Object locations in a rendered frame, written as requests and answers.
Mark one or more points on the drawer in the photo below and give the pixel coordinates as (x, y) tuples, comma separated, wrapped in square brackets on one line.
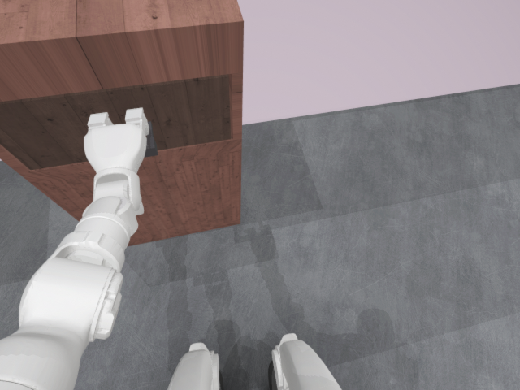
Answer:
[(49, 131)]

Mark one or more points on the left robot upper arm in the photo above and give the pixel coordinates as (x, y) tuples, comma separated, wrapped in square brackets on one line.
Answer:
[(72, 303)]

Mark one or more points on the left robot shin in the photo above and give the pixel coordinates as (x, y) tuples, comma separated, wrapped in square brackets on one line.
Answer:
[(198, 346)]

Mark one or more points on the right robot shin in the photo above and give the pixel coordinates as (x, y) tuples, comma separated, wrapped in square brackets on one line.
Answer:
[(285, 338)]

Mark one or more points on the left robot forearm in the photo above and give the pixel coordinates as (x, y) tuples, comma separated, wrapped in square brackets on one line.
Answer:
[(103, 233)]

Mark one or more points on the cabinet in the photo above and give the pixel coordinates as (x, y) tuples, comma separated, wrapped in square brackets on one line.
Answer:
[(52, 47)]

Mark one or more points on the left robot hand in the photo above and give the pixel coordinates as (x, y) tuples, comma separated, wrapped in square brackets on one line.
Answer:
[(109, 145)]

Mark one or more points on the robot shin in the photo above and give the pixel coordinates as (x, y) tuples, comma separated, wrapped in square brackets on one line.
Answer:
[(285, 338), (198, 346)]

